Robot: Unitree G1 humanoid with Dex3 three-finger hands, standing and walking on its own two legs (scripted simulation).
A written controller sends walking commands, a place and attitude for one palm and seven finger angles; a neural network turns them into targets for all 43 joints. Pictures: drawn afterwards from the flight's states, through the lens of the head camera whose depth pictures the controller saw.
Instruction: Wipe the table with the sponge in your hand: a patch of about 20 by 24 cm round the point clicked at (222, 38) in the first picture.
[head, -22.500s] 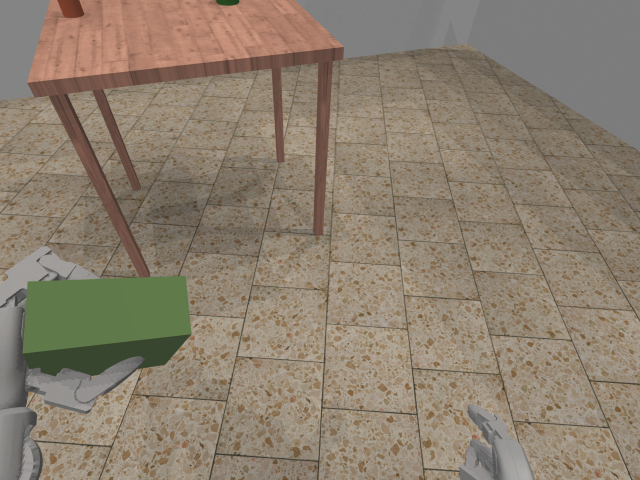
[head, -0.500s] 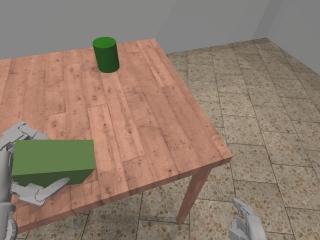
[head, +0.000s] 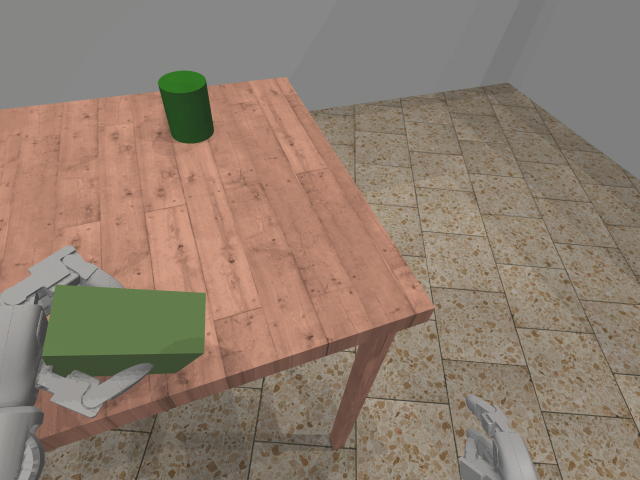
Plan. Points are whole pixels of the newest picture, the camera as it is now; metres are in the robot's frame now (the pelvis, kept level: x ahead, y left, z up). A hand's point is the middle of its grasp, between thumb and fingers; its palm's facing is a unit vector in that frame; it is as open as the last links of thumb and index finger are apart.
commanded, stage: come to a stop and stand still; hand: left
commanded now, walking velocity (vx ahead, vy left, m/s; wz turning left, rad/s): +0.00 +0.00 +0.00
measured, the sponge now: (148, 336) +0.22 +0.20 +0.12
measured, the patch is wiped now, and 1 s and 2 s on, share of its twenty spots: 0.00 0.00 0.00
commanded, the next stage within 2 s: look again from close up in 1.40 s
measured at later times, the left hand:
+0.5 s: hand (88, 303) +0.24 +0.25 +0.15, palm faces +0.36 -0.82 -0.44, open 9.8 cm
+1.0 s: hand (25, 357) +0.18 +0.27 +0.15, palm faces +0.44 -0.84 -0.32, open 9.8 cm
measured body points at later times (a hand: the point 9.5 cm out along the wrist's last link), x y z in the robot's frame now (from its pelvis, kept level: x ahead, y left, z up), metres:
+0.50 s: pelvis +0.03 -0.02 -0.01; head +0.07 +0.00 +0.44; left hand +0.21 +0.29 +0.17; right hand +0.19 -0.25 -0.09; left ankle +0.01 +0.08 -0.74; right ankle +0.02 -0.11 -0.74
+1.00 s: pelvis -0.01 +0.00 +0.00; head +0.00 +0.03 +0.44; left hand +0.15 +0.31 +0.17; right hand +0.19 -0.21 -0.07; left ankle +0.01 +0.08 -0.74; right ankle +0.02 -0.11 -0.74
